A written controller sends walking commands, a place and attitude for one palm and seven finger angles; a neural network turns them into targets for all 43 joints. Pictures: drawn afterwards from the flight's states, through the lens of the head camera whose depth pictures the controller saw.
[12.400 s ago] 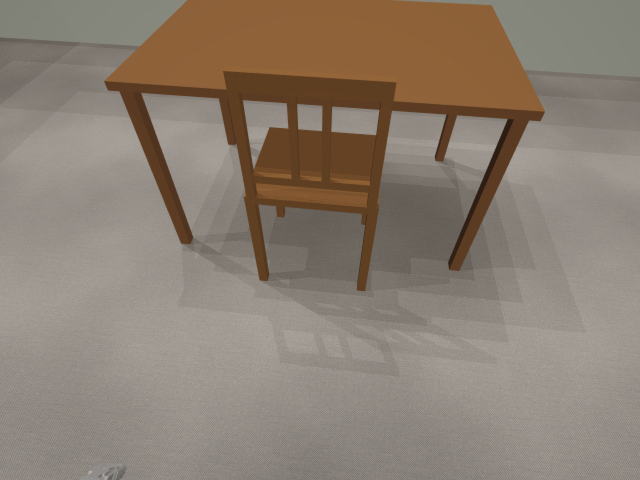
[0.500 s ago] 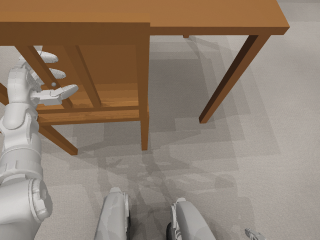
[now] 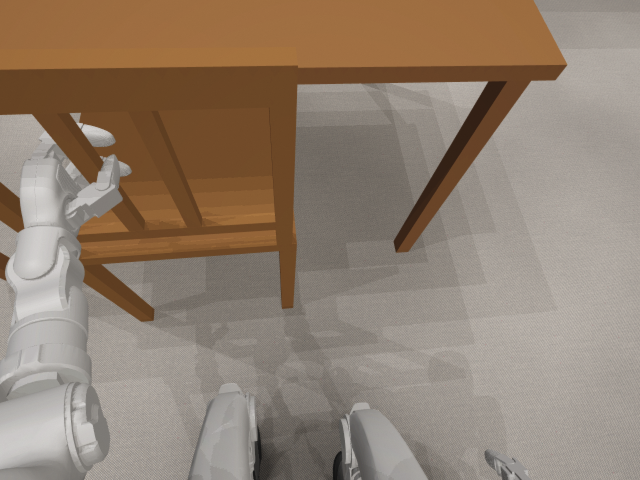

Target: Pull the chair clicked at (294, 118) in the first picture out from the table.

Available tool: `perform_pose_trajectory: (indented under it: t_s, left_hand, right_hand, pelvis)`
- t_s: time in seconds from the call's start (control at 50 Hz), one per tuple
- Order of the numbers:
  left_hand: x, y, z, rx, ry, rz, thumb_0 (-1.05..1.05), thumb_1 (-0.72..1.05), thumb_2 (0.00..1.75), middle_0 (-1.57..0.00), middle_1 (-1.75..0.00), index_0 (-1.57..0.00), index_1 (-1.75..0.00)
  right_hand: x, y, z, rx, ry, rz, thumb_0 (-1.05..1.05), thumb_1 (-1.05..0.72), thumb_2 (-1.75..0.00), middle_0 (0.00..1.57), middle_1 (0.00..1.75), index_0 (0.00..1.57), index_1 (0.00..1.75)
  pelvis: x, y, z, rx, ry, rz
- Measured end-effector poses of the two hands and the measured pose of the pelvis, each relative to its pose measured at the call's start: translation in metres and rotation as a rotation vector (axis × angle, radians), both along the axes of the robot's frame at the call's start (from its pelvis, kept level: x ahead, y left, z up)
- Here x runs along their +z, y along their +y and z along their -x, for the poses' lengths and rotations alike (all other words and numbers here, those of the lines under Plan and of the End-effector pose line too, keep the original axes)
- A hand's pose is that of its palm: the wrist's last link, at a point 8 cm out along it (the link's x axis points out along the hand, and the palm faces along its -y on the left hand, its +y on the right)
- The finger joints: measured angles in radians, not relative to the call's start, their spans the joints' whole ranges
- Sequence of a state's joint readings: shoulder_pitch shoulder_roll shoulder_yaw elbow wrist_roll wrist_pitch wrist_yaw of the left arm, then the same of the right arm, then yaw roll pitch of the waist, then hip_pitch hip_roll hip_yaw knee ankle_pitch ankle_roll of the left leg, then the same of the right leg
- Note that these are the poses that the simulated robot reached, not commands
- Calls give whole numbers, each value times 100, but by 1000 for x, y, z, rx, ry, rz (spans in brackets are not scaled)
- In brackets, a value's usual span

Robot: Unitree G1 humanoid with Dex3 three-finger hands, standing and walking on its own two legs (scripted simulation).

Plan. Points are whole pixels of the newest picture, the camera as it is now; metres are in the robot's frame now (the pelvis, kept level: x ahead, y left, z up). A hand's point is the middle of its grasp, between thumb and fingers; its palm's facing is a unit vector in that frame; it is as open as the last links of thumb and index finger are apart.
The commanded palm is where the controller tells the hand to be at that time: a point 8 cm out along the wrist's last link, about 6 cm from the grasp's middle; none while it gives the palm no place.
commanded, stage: hook a spindle and tug to test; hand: left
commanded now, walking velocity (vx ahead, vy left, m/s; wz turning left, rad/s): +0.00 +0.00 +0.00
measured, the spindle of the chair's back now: (101, 179) +0.48 +0.27 +0.01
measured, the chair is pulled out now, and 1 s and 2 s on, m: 0.00 0.06 0.13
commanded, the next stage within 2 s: step backward, pulling the chair out in 0.34 s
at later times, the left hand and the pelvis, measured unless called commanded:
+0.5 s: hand (108, 200) +0.43 +0.24 +0.04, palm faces +0.14 -0.98 -0.10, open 5.4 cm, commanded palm +0.40 +0.28 +0.04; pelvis +0.01 +0.00 +0.01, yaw +1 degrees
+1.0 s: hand (135, 227) +0.39 +0.20 +0.05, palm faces +0.17 -0.97 -0.16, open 5.2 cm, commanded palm +0.36 +0.24 +0.05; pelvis -0.01 +0.01 +0.10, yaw +0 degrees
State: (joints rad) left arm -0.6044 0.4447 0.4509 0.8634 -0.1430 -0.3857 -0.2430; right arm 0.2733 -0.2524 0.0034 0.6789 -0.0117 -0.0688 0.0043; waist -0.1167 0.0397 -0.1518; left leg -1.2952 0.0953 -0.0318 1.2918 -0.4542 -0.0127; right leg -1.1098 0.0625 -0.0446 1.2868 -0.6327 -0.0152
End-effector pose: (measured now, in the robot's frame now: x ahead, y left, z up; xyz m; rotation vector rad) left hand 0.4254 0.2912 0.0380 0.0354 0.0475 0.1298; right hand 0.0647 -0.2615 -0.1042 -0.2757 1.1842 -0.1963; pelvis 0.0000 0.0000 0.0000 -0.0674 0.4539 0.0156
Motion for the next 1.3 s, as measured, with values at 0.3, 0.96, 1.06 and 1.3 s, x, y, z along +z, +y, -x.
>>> perform_pose_trajectory:
  t_s: [0.3, 0.96, 1.06, 1.3]
  left_hand:
    - [0, 0, 13, -17, -3, -1, 1, 74, 76, -43, -142, -41, -145]
    - [29, -42, 52, 92, 387, -51, 1, 72, 75, -28, -105, -48, -145]
    - [30, -53, 73, 69, 403, -74, 0, 72, 74, -28, -107, -47, -145]
    - [32, -77, 114, 56, 434, -92, -1, 70, 75, -28, -110, -49, -145]
  right_hand:
    - [6, -1, -26, 12, -43, -5, 1, -91, -90, 20, 30, 20, 30]
    - [97, 1, 13, -117, 36, 63, 0, -91, -90, 20, 30, 20, 30]
    - [91, 8, 27, -130, 35, 21, 1, -91, -90, 20, 30, 20, 30]
    - [82, 3, 42, -118, -7, 4, 1, -91, -90, 20, 30, 21, 30]
  pelvis:
    - [5, 0, -12, -3, -8, -10]
    - [98, 16, 10, -6, -254, -9]
    - [100, 11, 23, -5, -276, -6]
    - [103, 1, 51, 12, -343, -18]
